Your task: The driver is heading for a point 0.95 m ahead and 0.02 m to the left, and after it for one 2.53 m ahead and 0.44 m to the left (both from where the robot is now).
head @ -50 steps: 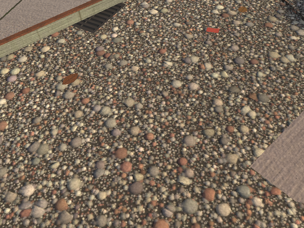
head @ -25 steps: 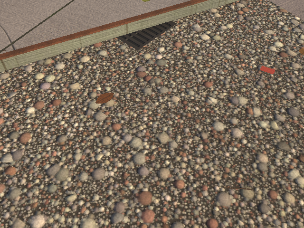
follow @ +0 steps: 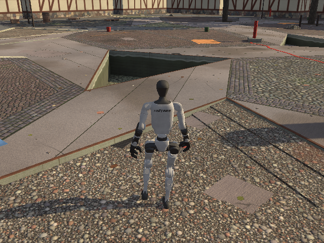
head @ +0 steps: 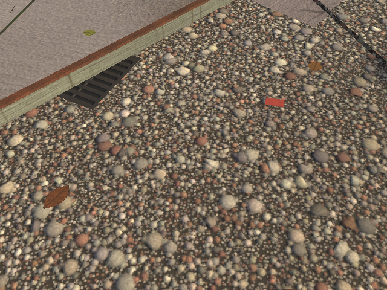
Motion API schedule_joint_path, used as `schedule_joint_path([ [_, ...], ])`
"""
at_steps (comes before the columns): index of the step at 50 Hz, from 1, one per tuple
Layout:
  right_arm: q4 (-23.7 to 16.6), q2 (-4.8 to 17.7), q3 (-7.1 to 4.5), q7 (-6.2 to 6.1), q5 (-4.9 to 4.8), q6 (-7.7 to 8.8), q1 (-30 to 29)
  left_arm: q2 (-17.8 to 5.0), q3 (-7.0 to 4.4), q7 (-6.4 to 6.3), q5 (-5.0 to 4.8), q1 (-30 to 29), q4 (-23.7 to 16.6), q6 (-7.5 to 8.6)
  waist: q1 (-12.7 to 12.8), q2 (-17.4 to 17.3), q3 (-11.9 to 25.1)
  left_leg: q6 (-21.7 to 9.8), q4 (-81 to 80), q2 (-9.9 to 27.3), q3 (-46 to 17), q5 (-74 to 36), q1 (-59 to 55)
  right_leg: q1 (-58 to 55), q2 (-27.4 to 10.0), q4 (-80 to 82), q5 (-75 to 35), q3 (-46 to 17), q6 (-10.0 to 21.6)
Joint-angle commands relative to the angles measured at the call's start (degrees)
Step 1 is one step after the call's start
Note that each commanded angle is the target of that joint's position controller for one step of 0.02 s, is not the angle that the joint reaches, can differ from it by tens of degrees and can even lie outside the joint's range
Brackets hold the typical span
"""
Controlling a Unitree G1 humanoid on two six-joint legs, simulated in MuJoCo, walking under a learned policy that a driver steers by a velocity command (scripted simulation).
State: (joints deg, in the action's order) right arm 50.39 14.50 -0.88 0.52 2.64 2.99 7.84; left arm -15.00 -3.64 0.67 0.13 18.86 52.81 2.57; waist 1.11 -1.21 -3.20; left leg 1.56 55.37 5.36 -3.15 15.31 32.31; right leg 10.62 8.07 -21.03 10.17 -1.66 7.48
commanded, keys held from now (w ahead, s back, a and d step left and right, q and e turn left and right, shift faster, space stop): w+e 0.28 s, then w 0.36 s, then w+q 0.36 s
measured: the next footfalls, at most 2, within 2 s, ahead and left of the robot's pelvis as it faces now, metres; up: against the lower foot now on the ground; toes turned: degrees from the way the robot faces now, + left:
left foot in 0.30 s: +0.32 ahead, +0.15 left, -0.03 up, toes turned -14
right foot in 0.76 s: +0.52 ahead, -0.10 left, -0.03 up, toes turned -16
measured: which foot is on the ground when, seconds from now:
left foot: up 0.00-0.28, down 0.30-0.78, up 0.80-1.00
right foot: down 0.00-0.28, up 0.30-0.74, down 0.76-1.00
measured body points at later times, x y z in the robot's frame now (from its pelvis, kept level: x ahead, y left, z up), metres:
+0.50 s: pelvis +0.27 +0.07 -0.02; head +0.30 +0.09 +0.43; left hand +0.43 +0.31 -0.16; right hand +0.26 -0.21 -0.14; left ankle +0.28 +0.16 -0.77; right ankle +0.23 -0.06 -0.68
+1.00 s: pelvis +0.51 -0.02 -0.02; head +0.52 -0.04 +0.43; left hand +0.61 +0.23 -0.15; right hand +0.51 -0.29 -0.17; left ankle +0.55 +0.12 -0.69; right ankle +0.49 -0.09 -0.77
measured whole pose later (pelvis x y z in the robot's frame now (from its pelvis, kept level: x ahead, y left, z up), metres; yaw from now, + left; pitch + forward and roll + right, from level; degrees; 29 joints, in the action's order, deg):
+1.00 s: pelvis +0.51 -0.02 -0.02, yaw -8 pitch +0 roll +0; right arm 53.1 14.6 -3.5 1.7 1.6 0.6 17.3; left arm -13.5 -2.0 -0.3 1.0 16.6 51.2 5.2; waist -0.5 -2.2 -2.0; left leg -3.3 61.5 3.6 -0.7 13.8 31.5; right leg 6.8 1.7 -17.8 11.3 9.2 4.3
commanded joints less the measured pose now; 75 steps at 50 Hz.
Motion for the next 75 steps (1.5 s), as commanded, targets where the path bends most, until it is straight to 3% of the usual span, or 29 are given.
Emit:
schedule_joint_path([
  [1, -3.7, 4.26, -0.75, 0.44, -0.09, -0.44, -1.15, -9.7, -2.44, -0.12, -0.27, 1.61, -3.01, 0.86, -0.31, 3.19, 1.27, 1.62, -7.63, -0.61, 2.46, -8.91, -0.99, 2.5, -13.93, 9.28, -14.8, -13.52, 8.26],
  [8, -8.75, 5.41, -0.58, 0.79, -0.91, 0.54, -12.26, -9.96, -3.07, -0.76, 0.82, 5.95, -3.5, 0.4, 4.3, 4.82, 0.82, 1.48, -21.47, -2.36, 0.35, -17.14, 0.73, -4.85, -13.7, 3.35, -12.03, -17.98, 5.3],
  [13, -6.64, 8.78, -1.83, -0.04, -1.64, 2.12, -0.91, -11.72, -3.76, -1.33, 1.91, 1.9, -5.82, 0.51, -1.63, 4.41, 3.6, -0.75, -31.69, -4.08, -0.93, -10.2, -18.73, -1.04, -12.22, -10.36, -9.97, -22.15, 1.69],
  [14, -5.14, 10.76, -2.59, -0.63, -0.82, 3.09, 5.64, -9.88, -3.26, -0.79, 1.4, 3.15, -5.51, 1.02, -4.31, 0.21, 7.54, -1.82, -32.59, -2.24, -1.92, -8.22, -28.43, 2.1, -8.12, -21.92, -8.08, -18.44, 0.5],
  [15, -4.67, 14.38, -3.35, -1.27, 0.8, 3.53, 14.49, -4.62, -1.75, -0.6, 0.41, 4.67, -6.59, 1.44, -6.54, -7.91, 15.84, -4.32, -31.68, 10.35, -13.89, 0.51, -40.04, 8.78, -4.33, -38.88, 7.0, -11.61, -0.75],
  [16, -4.81, 19.42, -4.47, -1.72, 1.03, 2.42, 14.64, -1.98, -1.17, -0.58, -0.9, 13.39, -7.86, 1.53, -1.5, -18.99, 18.92, -11.89, -37.8, 21.82, -39.61, -0.58, -49.56, 24.42, 1.95, -49.77, 27.28, -5.23, -2.77],
  [17, -4.35, 15.27, -4.53, -1.38, -0.01, 1.54, 12.52, -6.32, -1.24, -1.34, 0.55, 11.79, -5.61, 0.43, -1.74, -10.71, 13.44, -14.19, -39.14, 20.55, -42.1, 11.75, -45.25, 31.98, -3.89, -54.33, 21.89, -4.38, -2.4],
  [18, -5.65, 9.42, -3.19, -0.91, -0.5, 1.59, 9.5, -7.71, -1.38, -0.85, 1.19, 5.32, -5.59, 0.24, -3.23, -2.74, 6.19, -12.51, -40.36, 16.2, -32.06, 10.56, -37.88, 31.82, -5.75, -53.9, 15.53, -4.97, -2.58],
  [20, -5.22, 6.33, -1.97, -0.64, -0.4, 1.99, 7.24, -6.77, -1.36, 0.62, 2.07, 0.06, -6.53, 0.07, -2.29, -3.94, 1.88, -9.79, -41.62, 9.96, -17.83, -6.93, -28.72, 26.83, -7.94, -46.67, 9.53, -5.35, -3.41],
  [24, -1.6, 6.38, -1.97, -0.11, -1.8, 3.93, 11.99, -5.11, -0.74, 1.45, 2.42, -1.54, -7.1, -1.03, -0.53, -6.43, 3.61, -10.66, -41.6, 7.49, -9.55, -27.77, -29.15, 26.47, -6.89, -43.98, 6.0, -4.56, -4.61],
  [33, 3.61, 7.22, -2.02, -0.35, -2.16, 2.63, 19.78, -1.85, 2.6, 1.96, 1.7, -21.2, -13.05, -0.06, -4.16, -4.32, -0.41, -10.77, -44.92, 6.16, -2.63, -31.93, -29.68, 19.48, -8.87, -14.23, -5.96, 5.37, -5.21],
  [37, 4.98, 8.51, -2.28, -0.75, -2.15, 1.8, 19.68, -4.43, 1.69, 0.42, 2.04, -11.96, -10.25, 1.25, 1.27, -2.77, 3.69, -9.49, -31.12, 5.68, -2.99, -47.77, -32.58, 5.13, -5.72, -6.49, -2.18, 5.45, -2.04],
  [38, 4.64, 7.79, -2.02, -0.61, -2.57, 1.78, 19.18, -6.71, 0.77, -0.29, 2.75, -3.21, -7.44, 2.01, 4.87, -0.96, 8.82, -8.44, -20.99, 3.1, -1.21, -42.9, -26.6, -8.35, -8.07, -5.09, -4.05, 3.09, -0.42],
  [39, 2.0, 4.98, -1.25, -0.4, -2.87, 2.04, 18.55, -11.85, -0.53, -1.2, 3.99, 6.44, -6.41, 2.4, 8.17, 5.79, 16.59, -7.44, -4.62, -0.65, 1.12, -21.2, -15.15, -22.71, -22.91, -4.22, 0.05, -11.95, 2.45],
  [40, 2.13, 0.4, -0.62, -0.79, -4.02, 1.39, 26.12, -15.42, -1.58, -1.06, 3.4, 6.24, -6.2, 1.38, 4.52, 16.05, 22.1, -6.28, 11.83, -8.72, 3.96, 16.79, -0.1, -30.53, -36.01, 1.55, 2.45, -33.05, 8.55],
  [41, 3.23, 7.32, -2.54, -1.27, -2.06, 0.38, 21.48, -10.36, -0.77, -0.77, 1.35, 2.92, -6.8, 0.76, 4.48, 4.82, 14.5, -6.88, 14.72, -5.36, -0.47, 13.21, 3.56, -22.81, -32.52, 3.58, 8.98, -30.67, 7.08],
  [43, 2.33, 3.96, -2.44, -0.42, -2.05, 0.11, 16.87, -4.56, 0.76, -0.49, 1.14, -4.88, -7.17, 1.34, 0.87, 4.97, 2.73, -6.58, 10.87, -1.83, -0.42, 5.04, 2.07, -8.93, -26.92, 9.11, 3.64, -16.3, 3.88],
  [45, 3.05, 2.69, -2.62, 0.39, -0.9, -1.33, 17.6, -2.97, 1.13, -0.92, 1.04, -5.81, -6.29, 2.22, -1.6, 6.69, 0.51, -5.52, 8.99, -0.62, 0.38, 2.68, -1.55, -2.88, -23.46, 11.58, -1.67, -7.9, 1.55],
  [49, 0.57, 1.55, -3.04, 1.67, -0.84, -2.6, 12.0, -4.06, 0.44, -1.14, 0.57, -2.73, -4.32, 3.95, -2.45, 5.4, 0.05, -4.52, 7.61, 0.17, 1.28, -3.91, 3.16, -3.59, -23.0, 13.96, -8.91, -0.22, 1.76],
  [59, -7.36, 0.65, -1.69, 3.55, -0.54, -2.36, -7.0, -6.0, -0.13, -1.94, 0.97, 4.77, 0.02, 3.28, 0.98, 4.82, -3.12, -6.36, -16.65, -1.72, 8.97, -13.41, 2.83, -11.2, -23.38, 11.15, -22.4, 12.54, 0.31],
  [62, -7.85, 2.04, -2.25, 3.21, -0.26, -2.42, -5.9, -7.77, -0.54, -2.41, 1.24, 5.04, 0.63, 2.23, -0.38, 5.99, -0.96, -9.43, -19.24, -5.66, 11.91, -5.06, -2.27, -16.4, -24.21, 2.56, -42.92, 15.32, -0.74],
  [64, -5.63, 3.99, -3.41, 2.6, -0.16, -2.01, 2.69, -9.45, -0.99, -2.51, 1.39, 4.93, 0.65, 1.06, -4.07, 6.6, 4.58, -12.3, -21.72, -10.01, 12.73, 0.14, -12.66, -16.47, -24.14, -12.96, -51.97, 16.52, -1.2],
  [65, -2.75, 6.07, -4.63, 1.88, 0.31, -1.49, 11.72, -9.53, -0.96, -2.32, 1.25, 4.41, 0.02, 0.65, -8.24, 3.98, 9.61, -14.38, -26.5, -10.61, 10.46, -1.67, -25.36, -10.1, -23.1, -26.7, -44.0, 17.49, -2.8],
  [66, -1.94, 12.71, -6.65, 0.9, 0.83, -1.51, 17.48, -5.5, 0.06, -1.8, 0.55, 5.71, -2.7, 0.89, -9.27, -4.53, 16.11, -19.37, -28.75, 3.54, -9.37, 6.28, -42.16, 7.65, -19.44, -46.01, -17.0, 17.56, -5.39],
  [67, -3.39, 16.95, -7.52, 0.68, -0.98, -2.11, 15.26, -4.28, 0.01, -0.76, 0.43, 3.22, -6.91, 1.56, -6.56, -12.39, 19.83, -26.95, -38.23, 15.44, -40.03, 2.39, -50.88, 26.72, -6.74, -62.23, 21.81, 8.97, -8.28],
  [68, -2.93, 15.26, -7.11, 0.28, -1.86, -2.74, 14.97, -7.31, -0.47, -0.58, 1.1, -4.64, -8.24, 2.06, -8.25, -1.98, 13.5, -24.67, -39.74, 13.39, -32.72, -1.8, -47.74, 33.19, -10.45, -61.9, 16.62, 0.79, -7.54],
  [70, -2.92, 9.84, -5.66, -0.38, -2.06, -2.28, 8.81, -5.61, -0.01, -0.64, 0.26, -3.66, -7.51, 2.98, -2.87, 2.39, 2.58, -20.06, -40.34, 9.05, -19.18, -19.82, -32.48, 28.65, -14.52, -51.85, 9.06, 0.82, -7.16],
  [72, -3.74, 7.57, -4.76, -0.58, -2.71, -1.26, 5.3, -5.09, -0.02, -1.02, 2.07, -0.55, -6.61, 0.87, 0.78, 1.95, 2.36, -17.93, -39.18, 4.63, -10.91, -39.05, -25.03, 20.74, -15.09, -47.3, 9.24, 0.55, -8.77],
  [75, -3.52, 9.4, -5.02, -0.2, -2.74, -0.2, 6.95, -3.87, 0.08, -0.93, 2.09, -0.62, -7.53, -1.3, 1.71, 0.65, 4.64, -17.13, -37.48, 1.71, -7.09, -51.78, -23.19, 19.4, -13.31, -42.87, 7.18, 1.85, -10.48],
])
Over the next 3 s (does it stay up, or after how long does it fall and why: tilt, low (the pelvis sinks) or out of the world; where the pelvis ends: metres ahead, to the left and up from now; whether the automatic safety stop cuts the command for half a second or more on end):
stays up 0.94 0.04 -0.03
